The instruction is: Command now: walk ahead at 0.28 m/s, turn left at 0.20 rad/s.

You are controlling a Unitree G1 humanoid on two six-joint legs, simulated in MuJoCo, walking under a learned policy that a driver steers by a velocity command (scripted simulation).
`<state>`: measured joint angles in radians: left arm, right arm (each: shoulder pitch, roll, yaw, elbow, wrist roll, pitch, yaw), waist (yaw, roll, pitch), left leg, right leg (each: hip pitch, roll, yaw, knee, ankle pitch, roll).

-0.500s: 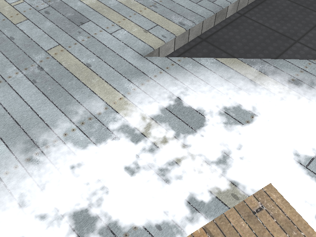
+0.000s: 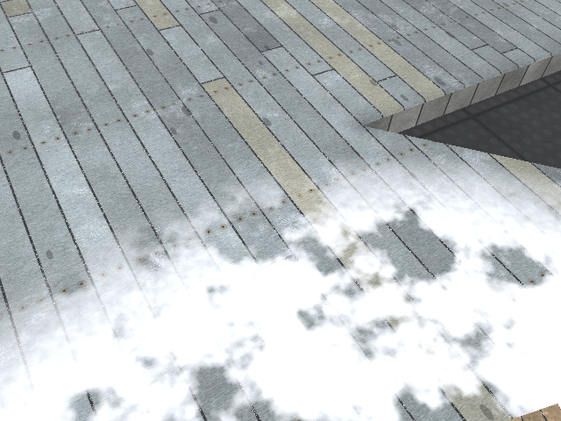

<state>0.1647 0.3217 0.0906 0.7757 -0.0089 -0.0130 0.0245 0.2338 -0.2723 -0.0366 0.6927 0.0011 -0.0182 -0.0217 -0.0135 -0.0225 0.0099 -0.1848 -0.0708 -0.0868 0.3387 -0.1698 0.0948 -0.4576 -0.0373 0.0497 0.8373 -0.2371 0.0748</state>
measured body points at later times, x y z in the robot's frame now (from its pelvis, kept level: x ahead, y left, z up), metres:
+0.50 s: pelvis +0.15 -0.10 -0.01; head +0.19 -0.13 +0.44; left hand +0.33 +0.15 -0.10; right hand +0.22 -0.41 -0.12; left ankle +0.14 +0.05 -0.67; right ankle +0.15 -0.18 -0.75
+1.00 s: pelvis +0.27 -0.11 -0.01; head +0.30 -0.11 +0.43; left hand +0.48 +0.11 -0.13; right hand +0.35 -0.40 -0.11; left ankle +0.35 -0.01 -0.75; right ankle +0.17 -0.21 -0.72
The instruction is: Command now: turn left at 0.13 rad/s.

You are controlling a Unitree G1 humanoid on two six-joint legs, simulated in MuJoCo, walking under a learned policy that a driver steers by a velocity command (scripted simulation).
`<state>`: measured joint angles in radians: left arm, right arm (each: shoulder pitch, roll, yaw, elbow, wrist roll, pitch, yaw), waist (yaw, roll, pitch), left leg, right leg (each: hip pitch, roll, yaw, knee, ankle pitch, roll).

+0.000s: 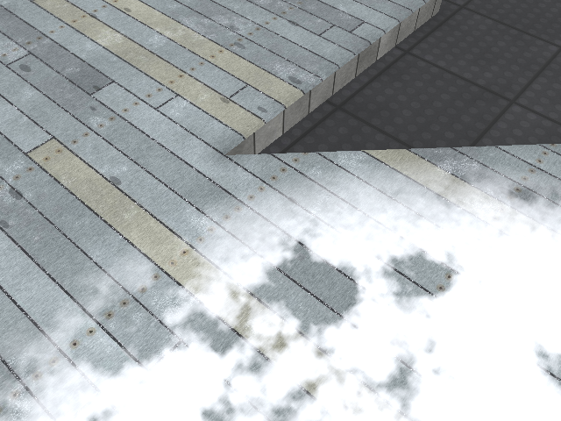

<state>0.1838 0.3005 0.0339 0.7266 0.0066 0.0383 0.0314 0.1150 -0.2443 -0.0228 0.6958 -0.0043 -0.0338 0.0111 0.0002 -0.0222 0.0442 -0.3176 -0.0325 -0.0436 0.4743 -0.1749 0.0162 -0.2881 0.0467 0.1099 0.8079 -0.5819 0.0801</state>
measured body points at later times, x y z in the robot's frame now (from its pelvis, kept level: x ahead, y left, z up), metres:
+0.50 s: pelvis +0.00 -0.03 +0.01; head +0.04 -0.03 +0.45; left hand +0.04 +0.27 -0.10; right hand +0.22 -0.26 -0.10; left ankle -0.04 +0.10 -0.69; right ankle +0.01 -0.15 -0.74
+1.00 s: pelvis +0.11 +0.05 +0.00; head +0.13 +0.07 +0.45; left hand +0.19 +0.34 -0.11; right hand +0.24 -0.21 -0.11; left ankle -0.05 +0.09 -0.74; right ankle +0.33 -0.04 -0.69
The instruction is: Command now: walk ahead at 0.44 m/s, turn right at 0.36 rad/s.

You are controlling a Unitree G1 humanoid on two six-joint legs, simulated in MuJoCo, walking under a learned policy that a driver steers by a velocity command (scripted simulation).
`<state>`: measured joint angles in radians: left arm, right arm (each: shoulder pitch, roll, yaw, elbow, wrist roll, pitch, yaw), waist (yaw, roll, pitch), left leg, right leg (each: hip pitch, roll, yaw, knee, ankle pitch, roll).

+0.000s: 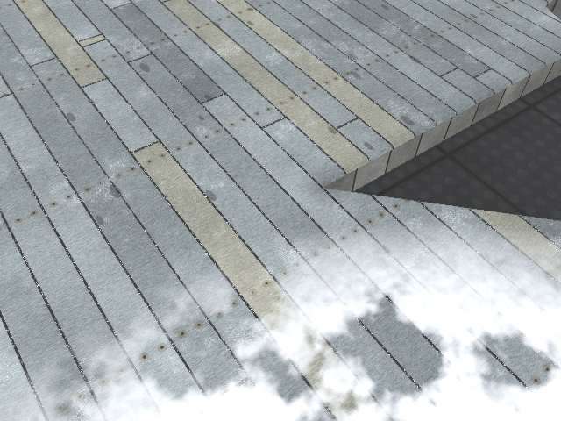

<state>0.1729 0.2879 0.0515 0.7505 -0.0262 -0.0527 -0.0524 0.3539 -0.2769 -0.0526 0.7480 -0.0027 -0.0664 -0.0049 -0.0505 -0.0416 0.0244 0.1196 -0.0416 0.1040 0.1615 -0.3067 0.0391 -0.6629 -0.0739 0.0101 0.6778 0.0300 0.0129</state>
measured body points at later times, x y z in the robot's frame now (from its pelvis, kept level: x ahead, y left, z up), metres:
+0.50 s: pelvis +0.28 -0.05 +0.01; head +0.31 -0.06 +0.45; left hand +0.42 +0.22 -0.10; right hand +0.43 -0.34 -0.08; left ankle +0.51 +0.08 -0.69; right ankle +0.21 -0.12 -0.74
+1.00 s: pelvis +0.57 -0.07 +0.01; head +0.60 -0.07 +0.46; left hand +0.84 +0.07 -0.08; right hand +0.48 -0.31 -0.12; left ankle +0.53 +0.04 -0.74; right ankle +0.71 -0.27 -0.69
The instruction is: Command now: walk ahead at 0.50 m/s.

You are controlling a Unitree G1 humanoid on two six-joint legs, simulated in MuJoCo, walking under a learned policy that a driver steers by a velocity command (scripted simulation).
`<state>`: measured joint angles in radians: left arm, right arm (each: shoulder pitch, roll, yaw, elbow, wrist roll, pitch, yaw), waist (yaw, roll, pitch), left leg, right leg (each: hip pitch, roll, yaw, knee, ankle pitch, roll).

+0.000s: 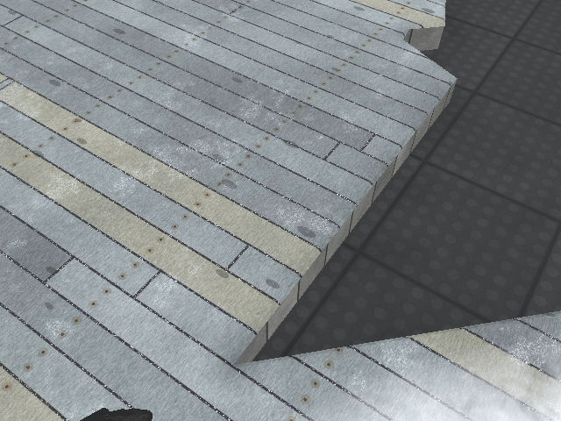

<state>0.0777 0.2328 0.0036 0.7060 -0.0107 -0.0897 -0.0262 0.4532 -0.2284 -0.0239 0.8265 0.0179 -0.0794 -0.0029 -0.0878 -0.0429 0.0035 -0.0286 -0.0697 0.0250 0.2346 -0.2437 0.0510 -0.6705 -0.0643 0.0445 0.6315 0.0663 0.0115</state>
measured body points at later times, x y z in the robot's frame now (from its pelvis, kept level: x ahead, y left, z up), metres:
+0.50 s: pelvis +0.27 -0.02 +0.00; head +0.29 -0.01 +0.45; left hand +0.24 +0.26 -0.13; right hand +0.49 -0.24 -0.10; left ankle +0.39 +0.17 -0.69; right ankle +0.23 -0.13 -0.74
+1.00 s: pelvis +0.51 +0.12 +0.00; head +0.53 +0.14 +0.45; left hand +0.56 +0.43 -0.10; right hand +0.70 -0.10 -0.10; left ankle +0.44 +0.16 -0.74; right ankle +0.74 +0.03 -0.67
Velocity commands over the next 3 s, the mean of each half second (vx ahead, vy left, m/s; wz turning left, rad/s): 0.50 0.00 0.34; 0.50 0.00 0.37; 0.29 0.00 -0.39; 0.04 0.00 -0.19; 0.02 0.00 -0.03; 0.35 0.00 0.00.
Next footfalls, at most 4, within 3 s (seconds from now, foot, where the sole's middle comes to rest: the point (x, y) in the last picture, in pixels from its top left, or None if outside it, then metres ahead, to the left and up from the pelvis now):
0.14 right None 0.27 -0.13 -0.78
0.66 left None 0.48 0.18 -0.78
1.20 right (232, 294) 0.83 0.08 -0.78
1.68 left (134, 296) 0.85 0.34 -0.78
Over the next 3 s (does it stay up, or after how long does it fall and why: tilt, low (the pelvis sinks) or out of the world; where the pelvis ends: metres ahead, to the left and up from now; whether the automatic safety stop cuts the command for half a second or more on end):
stays up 0.96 0.22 0.00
